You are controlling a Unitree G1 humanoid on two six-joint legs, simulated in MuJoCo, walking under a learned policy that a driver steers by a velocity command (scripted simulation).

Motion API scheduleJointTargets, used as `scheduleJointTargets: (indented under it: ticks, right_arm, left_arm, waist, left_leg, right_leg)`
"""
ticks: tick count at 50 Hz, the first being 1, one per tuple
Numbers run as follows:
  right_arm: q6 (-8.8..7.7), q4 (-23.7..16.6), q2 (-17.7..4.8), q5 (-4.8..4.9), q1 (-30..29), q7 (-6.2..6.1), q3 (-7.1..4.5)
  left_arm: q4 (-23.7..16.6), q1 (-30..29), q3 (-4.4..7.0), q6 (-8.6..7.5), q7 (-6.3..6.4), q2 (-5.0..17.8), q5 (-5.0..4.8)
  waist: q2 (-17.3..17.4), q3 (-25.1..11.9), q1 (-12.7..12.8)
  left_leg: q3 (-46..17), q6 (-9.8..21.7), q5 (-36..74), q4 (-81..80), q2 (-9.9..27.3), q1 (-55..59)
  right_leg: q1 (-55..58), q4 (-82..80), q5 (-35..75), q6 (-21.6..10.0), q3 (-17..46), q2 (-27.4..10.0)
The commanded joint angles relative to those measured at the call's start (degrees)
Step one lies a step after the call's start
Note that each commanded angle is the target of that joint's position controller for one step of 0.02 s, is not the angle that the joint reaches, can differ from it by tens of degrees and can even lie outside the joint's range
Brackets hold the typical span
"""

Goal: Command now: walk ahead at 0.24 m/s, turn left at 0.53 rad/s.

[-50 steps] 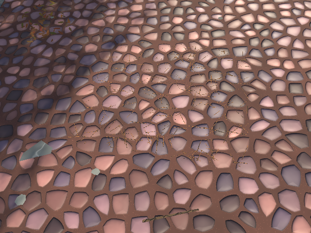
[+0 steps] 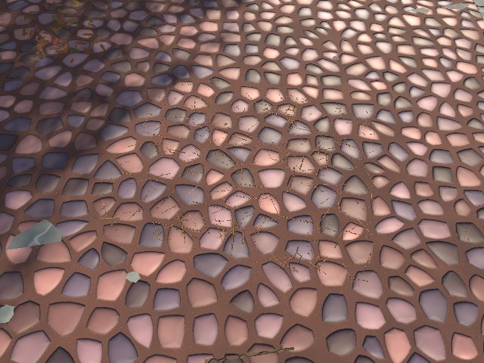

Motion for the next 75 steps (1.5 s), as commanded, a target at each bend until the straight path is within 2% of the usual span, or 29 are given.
scheduleJointTargets:
  ticks: [1,6,13,18,19,20,21,22,25,27,30,35,38,39,40,41,43,46,50,56,59,60,61,62,64,66,70,72,75]
  right_arm:
    - [-1.41,-3.93,-9.43,-0.35,1.17,-1.49,-2.16]
    - [-2.09,-2.95,-9.97,0.1,3.93,-2.09,-2.43]
    - [-1.4,-1.41,-10.9,1.01,6.44,-2.02,-2.99]
    - [-0.25,-1.97,-7.53,0.51,3.52,-2.34,-2.12]
    - [-0.49,-2.69,-4.45,-0.41,3.48,-2.43,-0.99]
    - [-0.68,-3.25,-1.98,-0.98,8.96,-2.79,0.02]
    - [-0.67,-2.32,-4.7,-0.7,12.71,-2.95,-0.38]
    - [-0.37,-1.43,-8.93,-0.16,10.78,-2.78,-1.58]
    - [0.38,-3.01,-8.02,-1.77,2.07,-2.55,-1.72]
    - [0.3,-3.43,-4.64,-1.55,1.06,-2.52,-0.75]
    - [0.55,-4.16,-4.72,-0.89,-1.1,-3.22,-0.68]
    - [0.86,-5.92,-5.32,-0.61,-5.25,-3.06,-1.15]
    - [-0.63,-5.39,-6.66,-0.65,-2.62,-2.4,-1.99]
    - [-0.58,-6.06,-10.3,-1.61,-1.27,-2.87,-2.76]
    - [-0.01,-5.74,-13.04,-3.16,-2.67,-2.35,-3.44]
    - [-0.17,-6.68,-9.6,-3.27,-3.69,-2.14,-2.65]
    - [-0.66,-7.32,-6.0,-2.27,-7.9,-2.07,-1.45]
    - [-0.65,-6.17,-6.42,-1.53,-8.2,-2.34,-1.55]
    - [0.26,-4.92,-7.93,-1.54,-6.46,-2.84,-2.45]
    - [0.55,-3.68,-10.8,-0.16,-7.63,-1.54,-3.64]
    - [0.19,-2.58,-10.16,1.49,-7.91,-1.36,-3.65]
    - [-0.13,-1.29,-8.01,0.66,-4.33,-1.17,-3.09]
    - [-0.16,-4.04,-3.67,-3.21,-4.56,-0.96,-1.39]
    - [0.01,-5.32,-6.1,-2.28,-10.07,-1.71,-2.09]
    - [0.71,-4.58,-8.42,-0.49,-10.27,-2.47,-3.06]
    - [0.99,-3.58,-8.73,-1.34,-8.94,-3.13,-3.48]
    - [1.27,-1.05,-6.17,-0.31,-5.16,-2.41,-2.55]
    - [1.32,-0.79,-3.98,-0.51,-5.72,-1.86,-1.4]
    - [0.88,-2.12,-6.48,0.69,-9.32,-1.2,-1.39]
  left_arm:
    - [-4.96,-5.29,1.62,-3.14,-0.8,5.59,0.22]
    - [-4.09,-7.44,0.91,-4.75,-1.19,3.59,0.23]
    - [-5.34,-13.22,0.22,-6.71,-2.58,3.66,-0.81]
    - [-2.76,-3.57,1.47,-7.78,-2.48,6.33,0.98]
    - [-2.52,1.06,1.61,-7.89,-2.25,7.98,2.05]
    - [-1.67,4.94,2.27,-7.2,-2.14,12.43,3.19]
    - [0.75,7.3,1.73,-6.34,-2.84,9.31,1.31]
    - [0.24,4.78,0.6,-5.94,-3.08,6.3,-0.51]
    - [-0.49,-2.25,-1.27,-4.8,-3.14,3.14,-0.15]
    - [0.29,-2.5,-0.46,-3.99,-2.81,5.92,0.22]
    - [0.48,-1.1,1.17,-2.53,-1.98,10.28,-0.43]
    - [0.52,-1.76,1.35,-0.6,-1.1,9.67,-1.75]
    - [0.08,-2.36,0.61,0.58,-0.07,7.3,-2.05]
    - [-0.25,-0.05,-0.41,0.53,-0.06,4.2,-0.83]
    - [-1.38,1.5,-0.53,0.32,0.12,3.44,-1.11]
    - [-0.06,3.88,0.86,0.21,0.27,8.09,-0.6]
    - [2.46,6.1,2.15,1.31,0.45,9.48,-1.42]
    - [1.06,3.95,1.41,2.52,0.26,6.49,-1.37]
    - [-2.56,-0.45,0.43,2.68,-0.78,4.85,-1.3]
    - [-5.37,-1.04,0.49,3.54,-2.29,5.52,-1.08]
    - [-4.81,3.05,1.34,3.87,-2.74,6.13,-0.97]
    - [-4.48,5.57,2.47,3.79,-2.09,9.26,-0.88]
    - [-5.76,7.05,4.01,3.39,-0.93,16.91,-0.61]
    - [-6.67,7.29,3.23,1.87,-1.68,15.06,1.53]
    - [-6.11,2.25,2.25,0.06,-1.75,11.64,0.62]
    - [-6.43,-1.09,1.34,0.34,-1.07,9.61,-0.71]
    - [-5.53,-2.07,-0.97,0.29,-0.15,4.83,0.68]
    - [-3.83,-1.19,-1.82,0.09,-0.08,3.13,1.02]
    - [-1.7,1.9,-0.14,-0.06,-0.56,9.4,1.2]
  waist:
    - [8.46,-0.93,-0.91]
    - [8.49,-0.32,-1.78]
    - [9.13,1.27,-3.93]
    - [11.0,-4.73,1.73]
    - [7.37,-10.82,3.64]
    - [-6.7,-16.94,1.64]
    - [-14.25,-17.2,0.93]
    - [-7.62,-10.83,1.05]
    - [-2.53,-4.18,-0.22]
    - [-5.63,-4.12,-0.62]
    - [-5.96,-7.43,0.47]
    - [-5.86,-6.2,1.02]
    - [-4.29,-6.59,-1.11]
    - [3.76,-9.31,-0.2]
    - [17.67,-6.81,1.56]
    - [14.92,-6.83,1.02]
    - [8.8,-4.73,2.73]
    - [9.51,-3.42,1.75]
    - [10.57,-5.05,-0.43]
    - [11.55,-5.55,-0.39]
    - [9.99,-5.8,2.55]
    - [3.27,-7.06,2.76]
    - [-16.05,-7.91,1.18]
    - [-10.2,-10.47,5.82]
    - [-4.41,-5.61,3.05]
    - [-3.95,-4.64,1.39]
    - [-4.41,-8.01,0.66]
    - [-4.86,-8.2,1.54]
    - [-8.0,-2.06,5.32]
  left_leg:
    - [-24.46,8.02,-11.33,-19.98,14.13,11.94]
    - [-20.17,7.61,-2.71,-19.7,11.72,11.38]
    - [-23.69,7.78,-2.56,-16.37,11.51,7.71]
    - [-21.57,2.29,23.99,-2.54,7.86,8.7]
    - [-18.5,-0.24,21.95,6.64,5.39,6.06]
    - [-12.76,-4.69,0.93,22.33,-2.3,-7.45]
    - [-11.07,-7.16,-21.62,33.07,-3.96,-14.56]
    - [-11.2,-8.13,-20.2,38.52,-1.21,-17.81]
    - [-6.55,-9.59,-11.82,31.42,4.6,-15.22]
    - [-3.28,-10.36,-11.28,21.19,3.35,-9.12]
    - [-2.52,-10.53,-7.53,13.99,1.17,-5.16]
    - [-4.04,-9.29,-1.69,5.11,-0.07,-1.82]
    - [-4.59,-6.61,11.41,-9.64,2.81,8.85]
    - [-12.93,-2.56,18.62,-10.13,13.69,15.25]
    - [-25.01,6.45,26.48,-12.1,22.77,13.52]
    - [-26.65,10.79,28.66,-11.86,25.64,12.18]
    - [-15.95,7.43,29.36,-9.99,19.69,10.35]
    - [-8.43,7.1,34.21,-10.06,16.59,9.93]
    - [-5.88,8.75,33.3,-10.4,18.36,14.17]
    - [-2.02,7.87,31.73,-8.88,20.3,11.7]
    - [1.91,2.74,24.88,-1.63,18.43,7.63]
    - [6.23,-2.11,15.45,6.57,14.98,0.68]
    - [10.04,-8.83,-19.85,25.16,6.55,-17.33]
    - [0.12,-9.57,-25.17,35.71,2.77,-21.13]
    - [-2.84,-8.59,-15.87,37.93,4.98,-22.06]
    - [-3.22,-9.32,-9.31,35.91,4.97,-20.27]
    - [-1.54,-10.83,-3.15,30.45,5.22,-13.83]
    - [-1.22,-10.7,-0.93,20.9,6.71,-9.31]
    - [1.1,-9.19,-3.08,15.7,5.76,-10.98]
  right_leg:
    - [-13.92,-3.33,10.24,0.05,3.42,-1.79]
    - [-10.89,-18.11,17.52,2.58,3.06,0.06]
    - [-3.96,-31.04,18.63,2.84,3.74,1.76]
    - [13.8,-39.66,25.68,-1.84,0.99,2.08]
    - [24.14,-38.73,32.58,-5.1,6.87,-4.87]
    - [39.22,-36.63,44.85,-14.04,23.45,-15.77]
    - [39.03,-40.27,42.24,-19.85,35.76,-21.64]
    - [33.47,-41.28,36.3,-19.04,32.23,-20.13]
    - [21.16,-42.29,40.73,-14.53,18.99,-12.27]
    - [17.1,-42.31,46.0,-13.78,15.07,-8.53]
    - [17.92,-41.82,45.44,-14.81,16.95,-9.02]
    - [16.16,-40.87,32.9,-13.05,21.55,-8.01]
    - [11.98,-35.73,23.74,-7.84,22.15,-3.88]
    - [6.79,-26.77,10.57,-4.51,17.78,-0.33]
    - [-2.43,-17.72,-8.94,-1.3,7.29,7.76]
    - [-3.57,-4.18,-14.13,1.12,6.7,4.44]
    - [-4.57,4.27,-8.22,3.1,6.3,2.69]
    - [-5.39,4.39,-1.61,5.32,3.45,1.68]
    - [-4.34,-5.24,0.51,6.0,1.16,-0.53]
    - [5.11,-19.63,3.09,2.95,-3.62,-0.68]
    - [15.19,-35.17,14.91,-1.38,-5.32,1.42]
    - [24.11,-39.34,27.32,-4.04,0.65,-1.13]
    - [34.03,-38.34,52.29,-12.91,23.03,-17.6]
    - [28.48,-40.15,49.91,-22.44,28.66,-22.27]
    - [24.24,-41.46,39.15,-17.83,19.67,-15.61]
    - [21.92,-41.54,37.09,-14.93,16.88,-12.1]
    - [22.12,-41.61,38.96,-14.52,10.73,-10.22]
    - [21.4,-43.1,27.88,-13.57,9.05,-9.02]
    - [19.31,-49.95,-0.7,-14.9,15.18,-11.61]
Keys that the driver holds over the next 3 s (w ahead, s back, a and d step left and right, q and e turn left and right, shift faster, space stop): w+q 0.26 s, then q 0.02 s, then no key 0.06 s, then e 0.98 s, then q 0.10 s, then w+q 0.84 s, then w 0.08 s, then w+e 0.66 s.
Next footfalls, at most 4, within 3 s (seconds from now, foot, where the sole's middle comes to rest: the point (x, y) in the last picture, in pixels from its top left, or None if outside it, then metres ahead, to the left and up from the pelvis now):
0.38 right None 0.28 -0.12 -0.78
0.76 left None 0.28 0.12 -0.78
1.20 right None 0.27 -0.14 -0.78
1.78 left None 0.38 0.09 -0.78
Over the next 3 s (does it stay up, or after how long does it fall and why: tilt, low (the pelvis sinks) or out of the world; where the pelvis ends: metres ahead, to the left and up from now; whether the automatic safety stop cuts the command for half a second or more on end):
stays up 0.93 0.08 0.01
